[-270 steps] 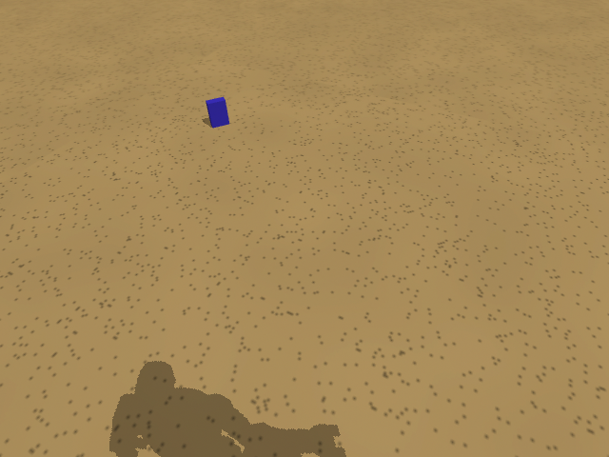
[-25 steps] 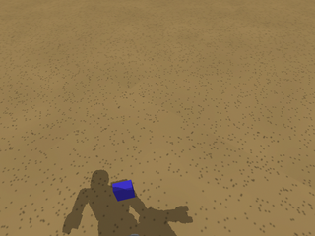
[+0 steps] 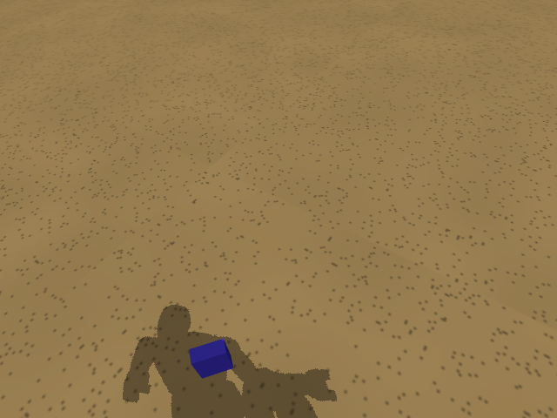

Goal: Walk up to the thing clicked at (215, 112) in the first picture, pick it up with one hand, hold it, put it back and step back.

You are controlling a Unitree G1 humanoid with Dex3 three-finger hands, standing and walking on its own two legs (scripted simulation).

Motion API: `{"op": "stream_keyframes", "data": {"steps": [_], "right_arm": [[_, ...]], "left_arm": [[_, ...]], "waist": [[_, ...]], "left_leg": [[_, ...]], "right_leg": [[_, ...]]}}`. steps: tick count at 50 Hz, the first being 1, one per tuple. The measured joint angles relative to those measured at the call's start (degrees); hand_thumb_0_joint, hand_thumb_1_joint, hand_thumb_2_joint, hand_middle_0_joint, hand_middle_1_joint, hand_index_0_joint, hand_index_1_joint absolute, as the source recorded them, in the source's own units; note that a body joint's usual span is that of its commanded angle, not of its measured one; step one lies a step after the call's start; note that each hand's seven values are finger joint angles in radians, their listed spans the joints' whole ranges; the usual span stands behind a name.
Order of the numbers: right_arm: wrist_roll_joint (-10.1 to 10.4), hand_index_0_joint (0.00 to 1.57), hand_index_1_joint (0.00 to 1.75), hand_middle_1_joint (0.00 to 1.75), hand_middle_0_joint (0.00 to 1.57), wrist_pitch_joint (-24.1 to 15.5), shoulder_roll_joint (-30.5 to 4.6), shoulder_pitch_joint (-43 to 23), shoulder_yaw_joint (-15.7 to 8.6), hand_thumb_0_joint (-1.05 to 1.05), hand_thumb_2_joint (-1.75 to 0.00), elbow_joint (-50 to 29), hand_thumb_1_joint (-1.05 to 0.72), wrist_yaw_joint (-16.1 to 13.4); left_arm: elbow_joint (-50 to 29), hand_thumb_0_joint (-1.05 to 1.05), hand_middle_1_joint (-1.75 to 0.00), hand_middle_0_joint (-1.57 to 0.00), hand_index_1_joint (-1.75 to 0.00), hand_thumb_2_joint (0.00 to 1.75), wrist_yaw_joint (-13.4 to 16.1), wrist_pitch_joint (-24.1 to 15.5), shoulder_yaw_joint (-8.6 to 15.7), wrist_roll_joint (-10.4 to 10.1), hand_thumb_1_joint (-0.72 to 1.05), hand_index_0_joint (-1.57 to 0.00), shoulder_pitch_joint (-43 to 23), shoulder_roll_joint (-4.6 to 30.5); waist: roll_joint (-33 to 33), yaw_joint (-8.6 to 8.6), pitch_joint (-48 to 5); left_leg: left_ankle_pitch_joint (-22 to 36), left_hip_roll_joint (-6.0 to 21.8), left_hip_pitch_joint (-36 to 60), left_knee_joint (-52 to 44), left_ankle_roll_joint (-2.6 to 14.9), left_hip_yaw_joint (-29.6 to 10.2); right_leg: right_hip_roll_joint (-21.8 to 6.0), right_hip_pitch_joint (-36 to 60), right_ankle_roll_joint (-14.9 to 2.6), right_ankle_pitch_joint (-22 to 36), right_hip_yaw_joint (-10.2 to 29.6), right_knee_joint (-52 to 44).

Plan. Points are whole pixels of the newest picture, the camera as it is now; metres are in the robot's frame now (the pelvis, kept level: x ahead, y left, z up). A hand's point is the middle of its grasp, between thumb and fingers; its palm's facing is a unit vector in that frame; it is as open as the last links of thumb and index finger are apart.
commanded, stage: walk up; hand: left
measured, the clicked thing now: (212, 359) +0.42 +0.27 -0.68
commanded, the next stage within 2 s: stand in 1.12 s
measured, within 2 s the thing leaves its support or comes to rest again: neither
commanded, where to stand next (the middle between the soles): +0.06 +0.01 m, yaw +2 degrees
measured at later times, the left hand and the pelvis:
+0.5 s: hand out of the picture +0.12 +0.25 -0.13, palm faces -0.02 -0.95 -0.31, open 7.4 cm; pelvis +0.02 +0.00 +0.02, yaw +0 degrees
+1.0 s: hand out of the picture +0.10 +0.25 -0.13, palm faces +0.00 -0.95 -0.32, open 7.4 cm; pelvis +0.03 +0.00 +0.03, yaw +1 degrees
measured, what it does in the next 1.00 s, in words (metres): stands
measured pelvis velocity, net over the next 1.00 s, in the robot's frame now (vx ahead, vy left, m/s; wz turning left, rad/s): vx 0.03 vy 0.00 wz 0.01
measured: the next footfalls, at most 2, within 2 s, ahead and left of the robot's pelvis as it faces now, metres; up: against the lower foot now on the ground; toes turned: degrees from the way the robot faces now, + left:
none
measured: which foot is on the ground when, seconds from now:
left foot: down 0.00-1.00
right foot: down 0.00-1.00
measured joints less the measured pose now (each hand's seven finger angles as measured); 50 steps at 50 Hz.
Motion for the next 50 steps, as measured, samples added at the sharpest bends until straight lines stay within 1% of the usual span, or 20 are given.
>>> {"op": "stream_keyframes", "data": {"steps": [6, 11, 16, 24, 34, 43, 50], "right_arm": [[-0.21, 0.21, 0.30, 0.30, 0.20, -0.52, 1.08, -1.23, 1.20, 0.00, -0.90, 4.61, -0.90, 0.25], [-0.39, 0.21, 0.30, 0.30, 0.20, -0.61, 1.12, -2.67, 1.22, 0.00, -0.90, 7.26, -0.90, 0.09], [-0.56, 0.21, 0.30, 0.30, 0.20, -0.62, 0.72, -4.01, 0.79, 0.00, -0.90, 8.72, -0.90, -0.13], [-0.76, 0.20, 0.30, 0.30, 0.20, -0.67, 0.35, -5.40, 0.22, 0.00, -0.90, 9.44, -0.90, -0.31], [-0.86, 0.20, 0.30, 0.30, 0.20, -0.38, 1.17, -5.49, 0.19, 0.00, -0.90, 9.64, -0.90, -0.09], [-0.78, 0.20, 0.30, 0.30, 0.20, -0.12, 1.87, -4.91, 0.04, 0.00, -0.90, 9.75, -0.90, -0.15], [-0.84, 0.20, 0.30, 0.30, 0.20, -0.10, 1.92, -4.77, -0.11, 0.00, -0.90, 9.52, -0.90, -0.28]], "left_arm": [[2.31, 0.01, -0.30, -0.21, -0.30, 0.90, -0.10, -0.31, -0.37, -0.58, 0.91, -0.20, -3.79, -0.74], [4.23, 0.01, -0.30, -0.21, -0.30, 0.90, -0.09, -0.12, -0.33, -0.85, 0.91, -0.20, -6.46, -0.88], [6.09, 0.01, -0.30, -0.21, -0.30, 0.90, -0.15, 0.10, -0.20, -0.82, 0.91, -0.20, -7.52, -0.91], [8.42, 0.01, -0.30, -0.21, -0.30, 0.90, -0.32, 0.49, 0.08, -0.49, 0.91, -0.20, -7.06, -1.01], [9.93, 0.01, -0.30, -0.21, -0.30, 0.90, -0.40, 0.57, 0.33, -0.06, 0.91, -0.20, -4.68, -1.16], [10.11, 0.01, -0.30, -0.21, -0.30, 0.90, -0.14, 0.52, 0.64, 0.01, 0.91, -0.20, -3.75, -1.34], [9.54, 0.01, -0.30, -0.21, -0.30, 0.90, 0.01, 0.52, 0.77, -0.01, 0.91, -0.20, -4.33, -1.57]], "waist": [[-0.58, -0.19, -0.70], [-1.10, -0.42, -0.96], [-1.58, -0.53, -1.55], [-1.84, -0.25, -2.38], [-1.26, 0.37, -2.30], [-0.87, 0.55, -2.09], [-1.01, 0.46, -2.55]], "left_leg": [[2.36, -0.17, 3.43, -6.10, -0.26, 0.09], [4.09, -0.10, 5.71, -10.17, -0.36, -0.02], [5.34, -0.07, 7.65, -13.23, -0.42, 0.04], [6.58, -0.23, 9.41, -16.24, -0.40, 0.14], [6.97, -0.25, 9.84, -17.53, -0.39, 0.01], [6.77, -0.39, 10.38, -17.94, -0.35, -0.21], [6.76, -0.63, 11.11, -18.47, -0.31, -0.19]], "right_leg": [[0.10, 3.33, 0.00, 2.33, -0.19, -5.85], [0.36, 5.92, 0.05, 4.29, -0.49, -10.42], [0.55, 8.05, 0.14, 5.77, -0.57, -13.90], [0.53, 9.84, 0.29, 7.07, -0.59, -16.98], [0.58, 10.58, 0.38, 7.69, -0.77, -18.79], [0.45, 11.28, 0.50, 7.46, -1.01, -19.32], [0.23, 11.75, 0.61, 7.13, -1.00, -19.26]]}}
